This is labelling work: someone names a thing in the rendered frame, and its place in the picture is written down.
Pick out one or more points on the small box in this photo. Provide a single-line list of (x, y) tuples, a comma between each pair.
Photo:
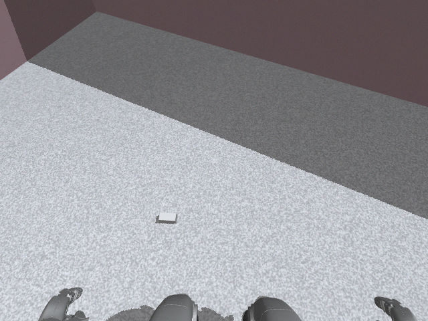
[(167, 217)]

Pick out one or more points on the right robot hand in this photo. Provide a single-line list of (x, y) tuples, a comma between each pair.
[(394, 309)]

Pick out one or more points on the left robot hand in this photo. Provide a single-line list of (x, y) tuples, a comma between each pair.
[(57, 307)]

